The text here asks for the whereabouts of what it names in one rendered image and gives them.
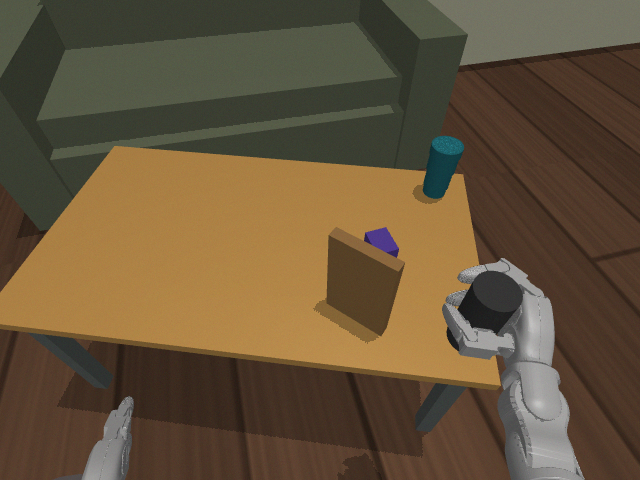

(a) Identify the left robot hand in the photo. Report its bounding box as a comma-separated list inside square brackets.
[81, 396, 134, 480]

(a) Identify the right robot arm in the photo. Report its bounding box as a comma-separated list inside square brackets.
[497, 361, 585, 480]

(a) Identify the sofa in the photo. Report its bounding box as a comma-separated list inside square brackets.
[0, 0, 468, 231]

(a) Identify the right robot hand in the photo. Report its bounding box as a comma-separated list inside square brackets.
[442, 258, 555, 368]

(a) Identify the coffee table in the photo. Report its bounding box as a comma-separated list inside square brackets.
[0, 146, 501, 432]

